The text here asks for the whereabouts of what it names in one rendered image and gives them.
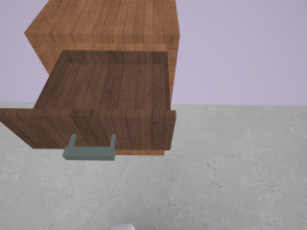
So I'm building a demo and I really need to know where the handle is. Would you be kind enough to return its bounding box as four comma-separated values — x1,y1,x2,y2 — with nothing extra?
62,134,116,161

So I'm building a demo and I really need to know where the cabinet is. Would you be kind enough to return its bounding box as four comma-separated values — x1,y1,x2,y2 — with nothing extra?
24,0,180,156

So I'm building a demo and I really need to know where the drawer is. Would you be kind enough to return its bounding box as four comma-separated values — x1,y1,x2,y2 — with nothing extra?
0,50,177,150

